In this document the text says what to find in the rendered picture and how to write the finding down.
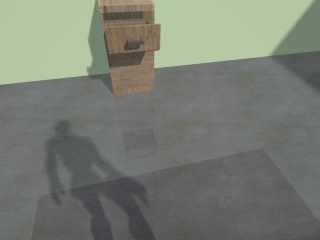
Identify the handle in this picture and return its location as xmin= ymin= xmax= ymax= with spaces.
xmin=127 ymin=38 xmax=144 ymax=46

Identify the drawer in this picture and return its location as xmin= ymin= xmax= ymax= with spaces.
xmin=105 ymin=21 xmax=161 ymax=55

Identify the cabinet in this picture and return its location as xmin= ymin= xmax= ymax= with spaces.
xmin=98 ymin=0 xmax=155 ymax=96

